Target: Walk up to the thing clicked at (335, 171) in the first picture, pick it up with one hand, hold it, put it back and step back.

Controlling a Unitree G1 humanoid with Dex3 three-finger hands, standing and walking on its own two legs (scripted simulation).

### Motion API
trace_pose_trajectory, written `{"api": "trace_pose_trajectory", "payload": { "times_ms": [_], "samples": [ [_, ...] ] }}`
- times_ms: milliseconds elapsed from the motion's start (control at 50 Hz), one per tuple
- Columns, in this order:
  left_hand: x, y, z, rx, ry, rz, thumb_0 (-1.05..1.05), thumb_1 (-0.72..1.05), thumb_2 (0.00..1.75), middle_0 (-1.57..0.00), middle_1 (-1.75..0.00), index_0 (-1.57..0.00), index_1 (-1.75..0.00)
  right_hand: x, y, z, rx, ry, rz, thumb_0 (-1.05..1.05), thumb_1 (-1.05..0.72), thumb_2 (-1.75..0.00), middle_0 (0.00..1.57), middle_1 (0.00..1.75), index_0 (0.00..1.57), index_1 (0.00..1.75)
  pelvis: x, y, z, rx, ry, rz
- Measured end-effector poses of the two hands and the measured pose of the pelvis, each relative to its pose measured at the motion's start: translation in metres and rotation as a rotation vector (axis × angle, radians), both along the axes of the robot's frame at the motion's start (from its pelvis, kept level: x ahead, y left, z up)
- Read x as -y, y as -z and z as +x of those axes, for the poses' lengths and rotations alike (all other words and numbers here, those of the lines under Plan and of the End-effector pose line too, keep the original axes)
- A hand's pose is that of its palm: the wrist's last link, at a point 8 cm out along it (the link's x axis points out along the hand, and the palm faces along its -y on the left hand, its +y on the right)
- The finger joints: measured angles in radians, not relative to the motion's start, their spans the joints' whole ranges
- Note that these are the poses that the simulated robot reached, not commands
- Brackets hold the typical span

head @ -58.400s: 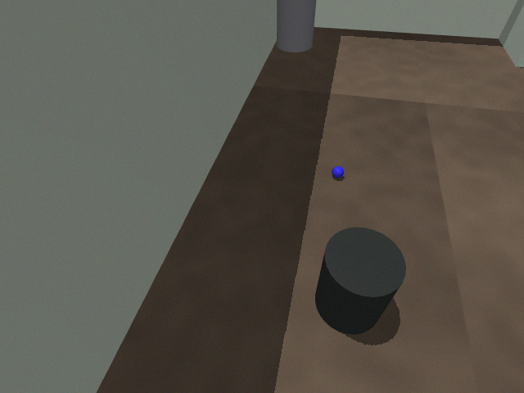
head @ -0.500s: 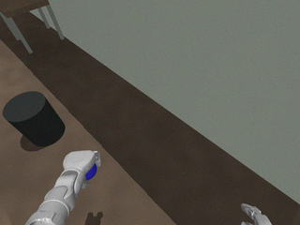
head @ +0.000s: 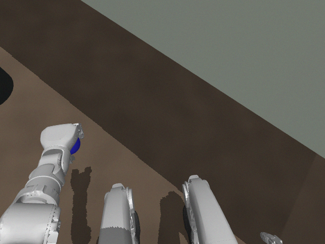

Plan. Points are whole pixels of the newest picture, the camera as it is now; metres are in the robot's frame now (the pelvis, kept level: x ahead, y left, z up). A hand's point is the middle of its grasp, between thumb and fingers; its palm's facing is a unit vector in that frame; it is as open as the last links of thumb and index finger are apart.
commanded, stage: crouch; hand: left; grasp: from above
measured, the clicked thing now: (68, 143) +0.41 +0.25 -0.15
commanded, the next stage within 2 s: lower in 1.06 s
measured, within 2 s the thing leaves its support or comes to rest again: neither
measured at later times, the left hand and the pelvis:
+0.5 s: hand (81, 154) +0.42 +0.26 -0.30, palm faces -0.46 -0.03 -0.89, open 8.3 cm; pelvis -0.01 -0.01 -0.13, yaw -3 degrees
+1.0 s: hand (86, 156) +0.43 +0.27 -0.37, palm faces -0.47 -0.03 -0.88, open 8.3 cm; pelvis -0.02 -0.01 -0.19, yaw -5 degrees
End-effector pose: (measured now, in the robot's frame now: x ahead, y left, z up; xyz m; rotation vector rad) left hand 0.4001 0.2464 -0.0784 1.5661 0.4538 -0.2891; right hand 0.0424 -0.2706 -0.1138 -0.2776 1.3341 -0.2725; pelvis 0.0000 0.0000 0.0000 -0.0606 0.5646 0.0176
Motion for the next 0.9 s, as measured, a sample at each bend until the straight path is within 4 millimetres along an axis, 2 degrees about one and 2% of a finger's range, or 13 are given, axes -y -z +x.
{"api": "trace_pose_trajectory", "payload": {
  "times_ms": [160, 320, 500, 900],
  "samples": [
    [-0.005, 0.077, 0.005, -0.019, 0.019, -0.024, 0.00, 0.17, 0.59, -0.64, -0.89, -0.71, -0.77, -0.004, 0.059, 0.008, -0.016, -0.067, 0.023, 0.01, -0.90, -0.90, 0.20, 0.30, 0.20, 0.30, 0.002, 0.057, -0.006, -0.071, 0.001, -0.018],
    [-0.009, 0.130, 0.016, 0.003, 0.007, -0.033, 0.00, 0.16, 0.60, -0.64, -0.88, -0.72, -0.77, 0.006, 0.094, 0.027, -0.012, -0.138, 0.007, 0.00, -0.90, -0.90, 0.20, 0.30, 0.20, 0.30, 0.005, 0.097, -0.006, -0.096, 0.007, -0.031],
    [-0.015, 0.166, 0.027, -0.007, -0.017, -0.027, 0.00, 0.16, 0.58, -0.65, -0.87, -0.73, -0.76, 0.016, 0.119, 0.028, -0.026, -0.158, -0.002, 0.00, -0.91, -0.91, 0.20, 0.30, 0.20, 0.30, 0.008, 0.128, -0.008, -0.095, 0.022, -0.038],
    [-0.019, 0.223, 0.033, -0.016, -0.003, -0.040, 0.00, 0.18, 0.55, -0.64, -0.87, -0.72, -0.76, 0.012, 0.172, -0.023, -0.139, -0.123, 0.028, 0.00, -0.90, -0.90, 0.20, 0.30, 0.20, 0.30, 0.009, 0.185, -0.019, -0.054, 0.043, -0.046]
  ]
}}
